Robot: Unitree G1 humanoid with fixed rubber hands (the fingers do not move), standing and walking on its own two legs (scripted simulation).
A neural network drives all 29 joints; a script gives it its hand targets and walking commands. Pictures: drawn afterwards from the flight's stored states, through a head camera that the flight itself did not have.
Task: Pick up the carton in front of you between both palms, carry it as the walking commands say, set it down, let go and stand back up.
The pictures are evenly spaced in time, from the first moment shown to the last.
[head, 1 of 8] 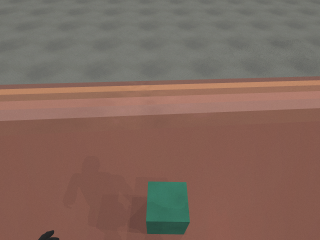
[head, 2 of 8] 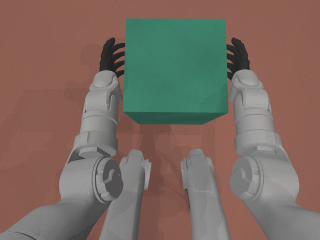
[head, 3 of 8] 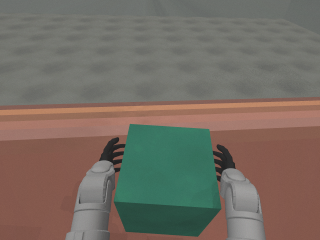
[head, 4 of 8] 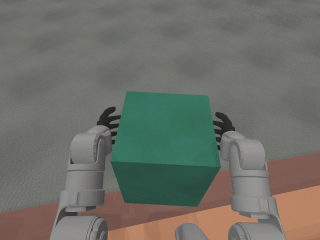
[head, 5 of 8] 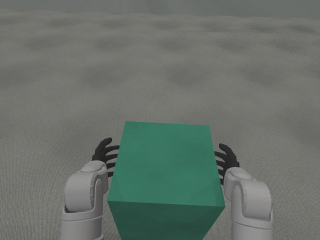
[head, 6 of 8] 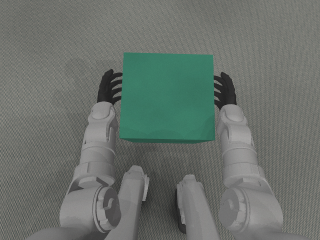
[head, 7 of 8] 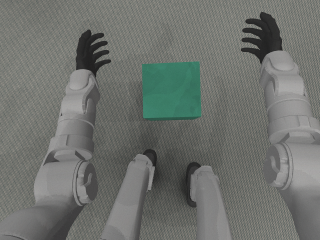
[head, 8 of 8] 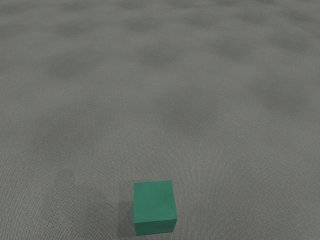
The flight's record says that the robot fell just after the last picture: no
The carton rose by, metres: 0.69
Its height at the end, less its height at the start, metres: -0.85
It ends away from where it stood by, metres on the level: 4.27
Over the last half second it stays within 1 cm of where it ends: yes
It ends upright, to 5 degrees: yes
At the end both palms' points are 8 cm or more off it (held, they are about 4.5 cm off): yes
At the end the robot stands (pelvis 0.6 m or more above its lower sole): yes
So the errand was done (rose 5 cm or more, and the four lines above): yes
